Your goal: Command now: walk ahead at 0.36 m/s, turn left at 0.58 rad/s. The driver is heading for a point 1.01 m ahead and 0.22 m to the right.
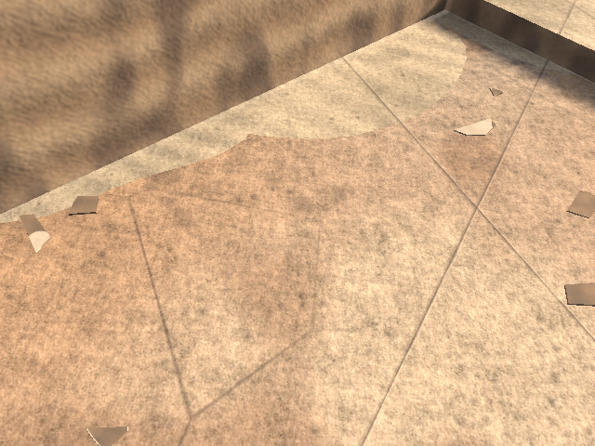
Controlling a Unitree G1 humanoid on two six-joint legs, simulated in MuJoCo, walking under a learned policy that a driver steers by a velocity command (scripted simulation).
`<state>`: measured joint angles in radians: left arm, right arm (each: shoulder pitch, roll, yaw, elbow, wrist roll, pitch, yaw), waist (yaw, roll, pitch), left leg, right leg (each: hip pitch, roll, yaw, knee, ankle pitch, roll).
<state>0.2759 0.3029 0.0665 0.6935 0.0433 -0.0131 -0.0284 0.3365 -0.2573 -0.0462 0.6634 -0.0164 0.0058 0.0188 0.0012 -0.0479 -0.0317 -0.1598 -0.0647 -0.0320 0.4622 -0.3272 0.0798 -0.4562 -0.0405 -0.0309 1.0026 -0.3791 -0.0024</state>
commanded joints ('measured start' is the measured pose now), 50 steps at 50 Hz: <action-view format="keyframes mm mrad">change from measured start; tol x32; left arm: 1 -100 84 14 -79 13 -30 -12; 50 57 45 15 17 -6 9 -20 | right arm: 1 16 -149 -37 -33 6 -39 -18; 18 209 -76 -3 78 9 -82 -25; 36 -380 -69 32 -86 -12 -61 6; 50 -30 -89 -6 35 -7 -105 -25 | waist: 1 -17 150 102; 18 90 -231 -231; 50 0 162 21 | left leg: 1 113 217 -320 -294 126 163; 13 147 241 -194 -245 628 96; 16 131 183 -82 184 970 45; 18 -358 -72 12 802 -81 -30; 19 -461 -18 -67 866 -108 -12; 40 -97 37 15 20 170 -83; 43 427 525 -711 -196 -213 101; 50 69 319 -136 -244 336 50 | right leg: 1 -275 -10 27 34 120 27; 16 361 107 -54 -489 202 -133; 18 726 -324 772 -679 -60 -336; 36 302 -60 362 -734 449 -210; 41 238 13 359 -374 526 -124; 43 -153 196 137 119 -196 -74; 50 -170 10 98 164 88 -45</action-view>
